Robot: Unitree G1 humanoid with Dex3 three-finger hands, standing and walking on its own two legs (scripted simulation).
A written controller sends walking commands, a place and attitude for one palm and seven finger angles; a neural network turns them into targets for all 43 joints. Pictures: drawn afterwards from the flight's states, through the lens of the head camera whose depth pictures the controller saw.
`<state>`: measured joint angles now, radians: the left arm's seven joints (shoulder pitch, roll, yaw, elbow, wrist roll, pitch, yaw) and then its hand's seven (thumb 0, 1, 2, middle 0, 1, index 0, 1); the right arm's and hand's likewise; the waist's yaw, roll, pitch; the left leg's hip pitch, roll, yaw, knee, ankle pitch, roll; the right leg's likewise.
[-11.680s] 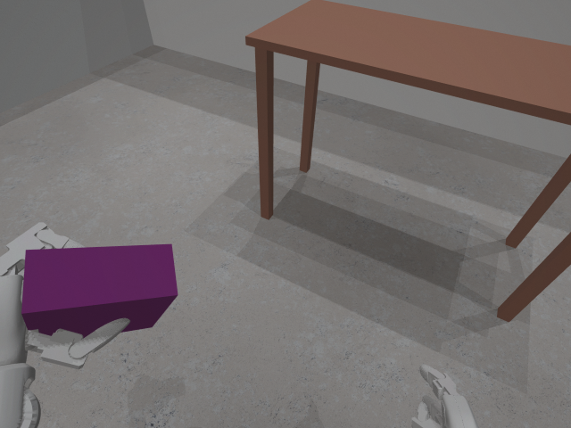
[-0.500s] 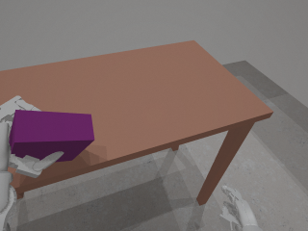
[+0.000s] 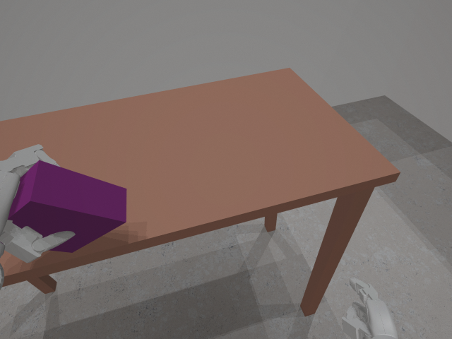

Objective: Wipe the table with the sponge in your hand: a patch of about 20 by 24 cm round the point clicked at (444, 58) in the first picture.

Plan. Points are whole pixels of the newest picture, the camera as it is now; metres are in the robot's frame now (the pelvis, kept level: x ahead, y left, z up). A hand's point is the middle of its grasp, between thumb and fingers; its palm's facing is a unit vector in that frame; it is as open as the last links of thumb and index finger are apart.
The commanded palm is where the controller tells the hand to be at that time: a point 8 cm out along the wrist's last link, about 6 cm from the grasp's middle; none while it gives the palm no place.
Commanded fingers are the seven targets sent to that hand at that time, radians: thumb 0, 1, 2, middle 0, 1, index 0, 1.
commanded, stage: turn the palm down, sponge in hand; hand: left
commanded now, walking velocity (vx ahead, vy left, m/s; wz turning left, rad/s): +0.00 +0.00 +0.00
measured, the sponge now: (72, 216) +0.23 +0.26 +0.16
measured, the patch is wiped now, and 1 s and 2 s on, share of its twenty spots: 0.00 0.00 0.00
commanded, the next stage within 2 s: move the sponge above the wiping area in 1.42 s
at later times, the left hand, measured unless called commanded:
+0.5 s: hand (15, 188) +0.22 +0.31 +0.23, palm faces +0.34 -0.27 -0.90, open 9.8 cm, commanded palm +0.17 +0.31 +0.29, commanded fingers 0.00 0.10 1.30 -1.20 -1.60 -1.20 -1.60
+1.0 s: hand out of the picture +0.22 +0.32 +0.25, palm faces +0.32 -0.10 -0.94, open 9.8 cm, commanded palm +0.16 +0.32 +0.31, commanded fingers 0.00 0.10 1.30 -1.20 -1.60 -1.20 -1.60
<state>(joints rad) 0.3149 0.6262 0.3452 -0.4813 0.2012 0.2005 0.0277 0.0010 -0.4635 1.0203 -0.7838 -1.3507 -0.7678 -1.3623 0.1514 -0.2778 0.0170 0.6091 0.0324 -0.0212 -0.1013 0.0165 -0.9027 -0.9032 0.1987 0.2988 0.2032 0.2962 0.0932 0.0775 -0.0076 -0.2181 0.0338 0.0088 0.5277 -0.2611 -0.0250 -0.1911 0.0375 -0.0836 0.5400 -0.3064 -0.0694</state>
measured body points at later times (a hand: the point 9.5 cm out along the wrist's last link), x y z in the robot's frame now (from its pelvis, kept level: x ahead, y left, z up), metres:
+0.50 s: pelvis -0.01 +0.03 +0.01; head -0.03 -0.02 +0.45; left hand +0.20 +0.32 +0.28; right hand +0.24 -0.18 -0.07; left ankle +0.02 +0.14 -0.73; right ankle +0.00 -0.07 -0.73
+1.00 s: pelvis -0.03 +0.04 +0.01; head -0.05 -0.01 +0.46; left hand +0.19 +0.32 +0.30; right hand +0.25 -0.13 -0.05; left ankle +0.02 +0.14 -0.73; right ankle +0.00 -0.07 -0.73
